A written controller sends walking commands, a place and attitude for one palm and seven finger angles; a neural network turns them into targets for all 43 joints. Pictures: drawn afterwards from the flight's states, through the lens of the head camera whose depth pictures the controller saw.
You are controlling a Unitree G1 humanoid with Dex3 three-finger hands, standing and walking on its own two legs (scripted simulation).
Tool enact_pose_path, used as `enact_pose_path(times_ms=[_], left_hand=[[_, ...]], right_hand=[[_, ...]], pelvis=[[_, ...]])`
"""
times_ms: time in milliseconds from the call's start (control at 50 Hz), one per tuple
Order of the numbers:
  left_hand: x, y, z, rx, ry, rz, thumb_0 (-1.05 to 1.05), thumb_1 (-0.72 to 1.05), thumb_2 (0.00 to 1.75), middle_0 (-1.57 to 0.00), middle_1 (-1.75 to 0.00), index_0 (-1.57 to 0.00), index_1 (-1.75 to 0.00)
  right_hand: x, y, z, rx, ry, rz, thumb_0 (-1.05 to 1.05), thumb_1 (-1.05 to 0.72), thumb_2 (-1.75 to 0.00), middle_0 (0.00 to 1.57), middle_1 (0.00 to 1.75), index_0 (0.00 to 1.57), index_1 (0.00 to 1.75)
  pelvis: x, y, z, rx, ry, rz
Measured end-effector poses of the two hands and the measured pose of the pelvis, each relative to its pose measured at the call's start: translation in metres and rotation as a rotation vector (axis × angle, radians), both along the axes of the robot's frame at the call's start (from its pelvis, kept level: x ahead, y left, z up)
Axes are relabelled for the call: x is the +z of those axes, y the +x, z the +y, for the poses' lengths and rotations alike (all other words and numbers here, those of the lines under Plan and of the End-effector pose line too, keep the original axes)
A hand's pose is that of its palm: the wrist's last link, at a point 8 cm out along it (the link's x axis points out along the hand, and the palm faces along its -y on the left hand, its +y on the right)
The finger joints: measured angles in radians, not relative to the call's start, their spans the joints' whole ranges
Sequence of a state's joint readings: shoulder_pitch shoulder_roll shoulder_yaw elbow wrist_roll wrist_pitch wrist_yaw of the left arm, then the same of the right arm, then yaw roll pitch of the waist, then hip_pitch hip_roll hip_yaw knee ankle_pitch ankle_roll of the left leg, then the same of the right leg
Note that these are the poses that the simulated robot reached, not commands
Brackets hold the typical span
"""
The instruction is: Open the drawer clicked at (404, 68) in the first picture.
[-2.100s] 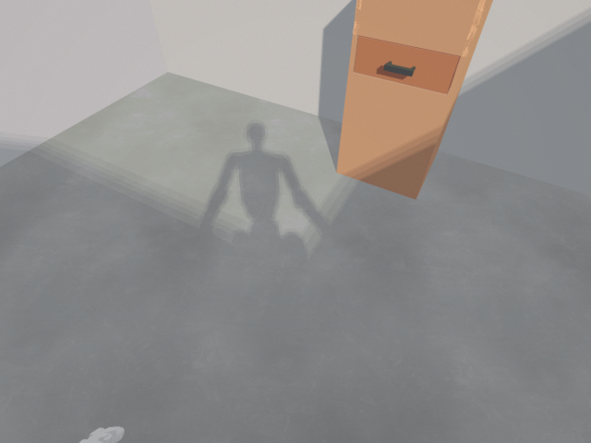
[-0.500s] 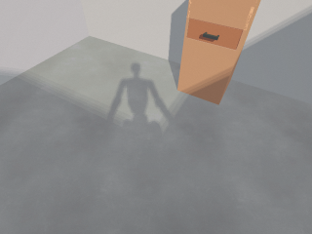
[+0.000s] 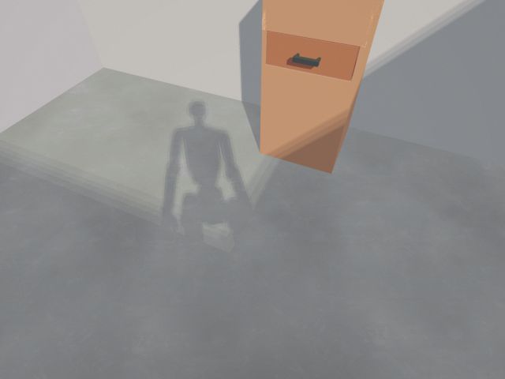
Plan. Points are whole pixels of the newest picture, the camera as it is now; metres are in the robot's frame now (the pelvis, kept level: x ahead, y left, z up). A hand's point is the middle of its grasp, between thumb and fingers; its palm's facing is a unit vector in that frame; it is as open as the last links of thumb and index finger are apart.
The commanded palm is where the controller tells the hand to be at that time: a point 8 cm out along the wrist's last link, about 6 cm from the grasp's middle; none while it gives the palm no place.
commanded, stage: walk to a spot facing it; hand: left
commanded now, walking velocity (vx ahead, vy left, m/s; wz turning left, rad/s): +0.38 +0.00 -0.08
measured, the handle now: (307, 59) +1.34 -0.13 -0.13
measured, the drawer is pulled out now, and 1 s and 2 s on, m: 0.00 0.00 0.00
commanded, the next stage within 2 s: take the last steps up to it in 0.90 s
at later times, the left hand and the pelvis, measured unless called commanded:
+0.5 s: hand (148, 351) +0.20 +0.23 -0.18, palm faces +0.02 -0.99 -0.14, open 7.3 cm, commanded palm none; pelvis +0.23 +0.06 +0.00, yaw -5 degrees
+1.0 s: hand (215, 199) +0.58 +0.15 -0.17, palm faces -0.31 -0.94 -0.12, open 7.3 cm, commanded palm none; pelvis +0.44 +0.02 +0.00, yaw -17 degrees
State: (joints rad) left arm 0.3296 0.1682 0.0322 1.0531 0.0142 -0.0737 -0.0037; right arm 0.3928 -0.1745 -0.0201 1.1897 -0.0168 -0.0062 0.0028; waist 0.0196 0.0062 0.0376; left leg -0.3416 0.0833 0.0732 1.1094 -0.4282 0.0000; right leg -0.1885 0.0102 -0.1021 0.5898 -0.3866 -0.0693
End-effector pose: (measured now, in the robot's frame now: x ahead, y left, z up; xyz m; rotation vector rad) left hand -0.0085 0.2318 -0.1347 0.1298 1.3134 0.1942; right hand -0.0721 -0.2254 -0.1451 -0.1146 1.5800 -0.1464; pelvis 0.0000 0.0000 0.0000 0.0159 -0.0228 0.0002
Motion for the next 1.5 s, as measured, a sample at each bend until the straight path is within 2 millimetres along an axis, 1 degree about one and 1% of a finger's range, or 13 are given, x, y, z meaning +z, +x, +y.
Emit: enact_pose_path(times_ms=[200,360,420,540,620,720,880,1040,1120,1220,1300,1420,1500], left_hand=[[0.006,0.021,-0.023,-0.005,-0.069,0.196,0.00,0.91,0.90,-0.20,-0.30,-0.20,-0.30],[-0.023,0.071,0.001,0.043,-0.105,0.312,0.00,0.91,0.90,-0.20,-0.30,-0.21,-0.30],[-0.029,0.118,0.021,0.026,-0.099,0.287,0.00,0.91,0.90,-0.20,-0.30,-0.21,-0.30],[-0.014,0.248,0.053,-0.050,-0.066,0.084,0.00,0.91,0.90,-0.19,-0.30,-0.20,-0.30],[-0.005,0.321,0.061,-0.087,-0.060,-0.010,0.00,0.91,0.90,-0.19,-0.29,-0.20,-0.30],[0.000,0.389,0.057,-0.142,-0.063,-0.030,0.00,0.92,0.90,-0.19,-0.29,-0.20,-0.30],[-0.003,0.496,0.024,-0.275,-0.078,-0.016,0.00,0.92,0.90,-0.19,-0.29,-0.20,-0.30],[-0.014,0.629,-0.048,-0.434,-0.093,-0.114,0.00,0.91,0.90,-0.19,-0.30,-0.20,-0.30],[-0.013,0.667,-0.066,-0.421,-0.083,-0.177,0.00,0.91,0.90,-0.19,-0.30,-0.20,-0.30],[0.003,0.686,-0.054,-0.406,-0.018,-0.154,-0.02,0.94,0.90,-0.20,-0.30,-0.21,-0.30],[0.008,0.696,-0.040,-0.418,0.008,-0.094,-0.02,0.94,0.90,-0.20,-0.30,-0.20,-0.30],[-0.008,0.707,-0.020,-0.356,-0.026,-0.023,-0.01,0.92,0.90,-0.20,-0.30,-0.20,-0.30],[-0.023,0.718,-0.011,-0.349,-0.038,0.057,0.00,0.92,0.90,-0.19,-0.30,-0.20,-0.30]], right_hand=[[0.014,0.203,0.001,0.011,-0.014,-0.345,0.01,-0.92,-0.90,0.20,0.30,0.19,0.30],[0.007,0.357,0.041,0.092,-0.027,-0.509,0.00,-0.91,-0.90,0.20,0.30,0.19,0.30],[0.010,0.373,0.051,0.069,-0.045,-0.513,0.00,-0.91,-0.90,0.20,0.30,0.20,0.30],[0.025,0.362,0.051,-0.028,-0.110,-0.408,-0.02,-0.95,-0.90,0.21,0.30,0.20,0.30],[0.029,0.349,0.054,-0.068,-0.120,-0.314,-0.02,-0.95,-0.90,0.20,0.30,0.20,0.30],[0.028,0.335,0.070,-0.158,-0.101,-0.217,-0.01,-0.93,-0.90,0.20,0.30,0.19,0.30],[0.025,0.326,0.101,-0.308,-0.041,-0.055,0.00,-0.92,-0.90,0.20,0.30,0.20,0.30],[0.016,0.346,0.101,-0.438,0.018,0.113,0.00,-0.91,-0.90,0.20,0.30,0.20,0.30],[0.005,0.393,0.067,-0.439,0.003,0.082,0.00,-0.91,-0.90,0.21,0.30,0.20,0.30],[0.006,0.503,0.009,-0.384,-0.071,-0.163,0.01,-0.91,-0.90,0.20,0.30,0.19,0.30],[0.016,0.586,-0.021,-0.349,-0.113,-0.345,0.00,-0.93,-0.90,0.20,0.30,0.19,0.30],[0.024,0.677,-0.029,-0.262,-0.136,-0.450,0.00,-0.93,-0.90,0.20,0.30,0.19,0.30],[0.022,0.707,-0.021,-0.257,-0.150,-0.467,0.00,-0.92,-0.90,0.20,0.30,0.19,0.30]], pelvis=[[0.010,0.083,0.009,-0.043,-0.014,0.014],[-0.018,0.176,0.038,-0.049,-0.045,0.008],[-0.017,0.202,0.049,-0.067,-0.037,-0.007],[0.004,0.249,0.065,-0.092,-0.032,-0.008],[0.011,0.280,0.070,-0.113,-0.025,0.002],[0.015,0.321,0.069,-0.151,-0.023,0.006],[0.011,0.388,0.050,-0.227,-0.030,0.018],[-0.008,0.463,0.009,-0.304,-0.037,0.035],[-0.011,0.494,-0.009,-0.317,-0.036,0.019],[0.003,0.527,-0.016,-0.344,-0.034,0.017],[0.008,0.555,-0.015,-0.352,-0.031,0.021],[0.002,0.608,-0.007,-0.353,-0.050,0.011],[-0.005,0.640,-0.002,-0.380,-0.037,-0.003]])
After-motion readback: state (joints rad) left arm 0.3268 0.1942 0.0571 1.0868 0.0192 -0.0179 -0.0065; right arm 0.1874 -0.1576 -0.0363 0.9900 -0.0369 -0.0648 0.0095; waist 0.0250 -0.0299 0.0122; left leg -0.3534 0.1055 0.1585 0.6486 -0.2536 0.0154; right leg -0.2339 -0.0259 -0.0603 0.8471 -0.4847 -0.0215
